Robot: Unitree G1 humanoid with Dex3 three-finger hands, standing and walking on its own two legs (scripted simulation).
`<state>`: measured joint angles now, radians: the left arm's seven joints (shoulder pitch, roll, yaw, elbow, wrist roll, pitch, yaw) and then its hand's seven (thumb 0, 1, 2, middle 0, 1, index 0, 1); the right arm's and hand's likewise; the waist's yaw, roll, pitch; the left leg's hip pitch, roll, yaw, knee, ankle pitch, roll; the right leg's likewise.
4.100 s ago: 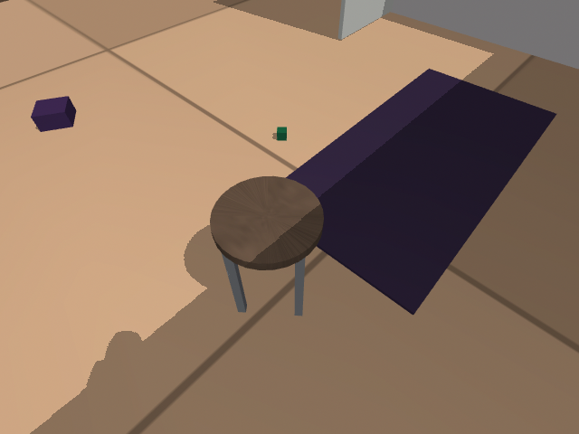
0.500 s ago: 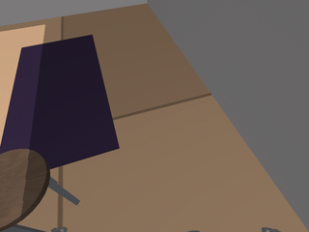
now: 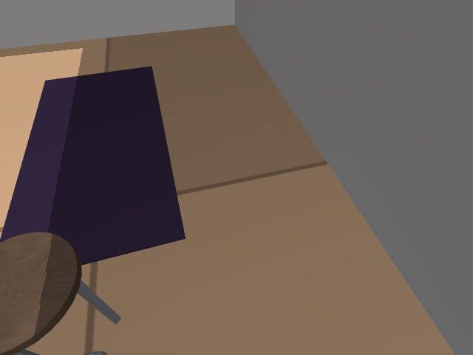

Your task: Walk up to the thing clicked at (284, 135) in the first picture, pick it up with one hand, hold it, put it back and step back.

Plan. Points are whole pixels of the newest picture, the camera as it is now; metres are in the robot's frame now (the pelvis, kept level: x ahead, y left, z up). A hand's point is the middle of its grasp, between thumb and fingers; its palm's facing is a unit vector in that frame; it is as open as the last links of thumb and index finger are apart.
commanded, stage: stand
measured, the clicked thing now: out of the picture +0.86 +1.47 -0.75
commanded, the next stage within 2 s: none
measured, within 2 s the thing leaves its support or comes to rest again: neither
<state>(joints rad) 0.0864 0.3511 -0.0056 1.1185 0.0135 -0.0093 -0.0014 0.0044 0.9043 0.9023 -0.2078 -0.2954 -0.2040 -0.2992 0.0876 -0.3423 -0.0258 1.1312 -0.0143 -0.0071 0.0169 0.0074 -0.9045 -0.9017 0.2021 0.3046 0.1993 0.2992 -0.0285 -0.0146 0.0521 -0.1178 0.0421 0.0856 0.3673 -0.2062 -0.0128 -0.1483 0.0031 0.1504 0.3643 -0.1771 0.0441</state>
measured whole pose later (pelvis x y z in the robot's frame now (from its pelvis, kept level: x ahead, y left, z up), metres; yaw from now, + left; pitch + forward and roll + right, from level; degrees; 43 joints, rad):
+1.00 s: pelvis +0.01 +0.00 +0.00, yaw +3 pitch -2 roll +0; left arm 0.12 0.35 -0.01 1.12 0.01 0.00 0.00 0.00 0.90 0.90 -0.21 -0.30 -0.20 -0.30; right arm 0.11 -0.35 -0.02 1.13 -0.01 -0.01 0.02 0.01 -0.91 -0.90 0.20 0.30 0.20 0.30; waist -0.02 -0.01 0.06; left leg -0.11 0.03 0.04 0.35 -0.20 -0.01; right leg -0.12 -0.01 0.11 0.34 -0.18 0.04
